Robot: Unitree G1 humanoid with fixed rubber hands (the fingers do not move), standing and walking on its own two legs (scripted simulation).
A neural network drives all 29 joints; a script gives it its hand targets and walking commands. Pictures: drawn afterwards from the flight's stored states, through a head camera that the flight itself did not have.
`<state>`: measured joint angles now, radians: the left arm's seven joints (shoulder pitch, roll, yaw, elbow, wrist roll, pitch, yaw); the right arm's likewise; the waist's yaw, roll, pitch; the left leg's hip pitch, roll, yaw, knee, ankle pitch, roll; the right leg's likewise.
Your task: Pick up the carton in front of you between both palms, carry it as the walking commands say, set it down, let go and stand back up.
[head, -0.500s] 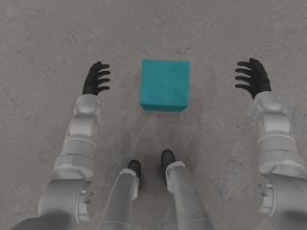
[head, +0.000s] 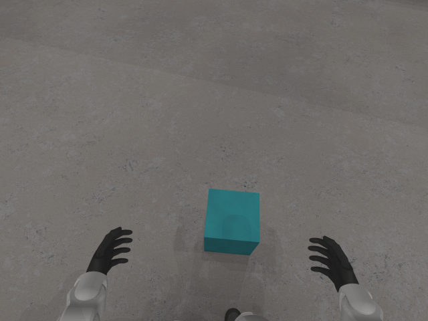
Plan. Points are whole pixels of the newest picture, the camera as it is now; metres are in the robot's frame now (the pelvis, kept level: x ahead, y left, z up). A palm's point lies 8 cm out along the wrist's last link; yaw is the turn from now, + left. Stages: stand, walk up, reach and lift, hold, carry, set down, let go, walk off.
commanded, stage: let go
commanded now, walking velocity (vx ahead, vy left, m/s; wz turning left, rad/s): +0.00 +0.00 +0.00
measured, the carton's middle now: (230, 223) +0.48 -0.08 -0.64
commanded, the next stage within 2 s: stand in 0.56 s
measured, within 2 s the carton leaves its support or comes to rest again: neither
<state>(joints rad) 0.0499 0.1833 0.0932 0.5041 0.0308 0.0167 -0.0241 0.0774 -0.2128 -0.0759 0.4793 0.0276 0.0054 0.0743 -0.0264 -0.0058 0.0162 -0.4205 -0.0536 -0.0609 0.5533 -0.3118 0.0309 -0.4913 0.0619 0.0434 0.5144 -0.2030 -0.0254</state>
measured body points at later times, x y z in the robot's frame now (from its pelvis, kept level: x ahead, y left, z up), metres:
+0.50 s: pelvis +0.02 +0.02 +0.01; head +0.02 +0.02 +0.46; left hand +0.19 +0.25 -0.06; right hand +0.19 -0.21 -0.07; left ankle -0.03 +0.10 -0.73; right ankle +0.02 -0.10 -0.73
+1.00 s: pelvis +0.03 -0.01 +0.00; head +0.03 -0.01 +0.45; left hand +0.16 +0.29 -0.09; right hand +0.19 -0.29 -0.08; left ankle -0.03 +0.10 -0.73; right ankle +0.02 -0.10 -0.73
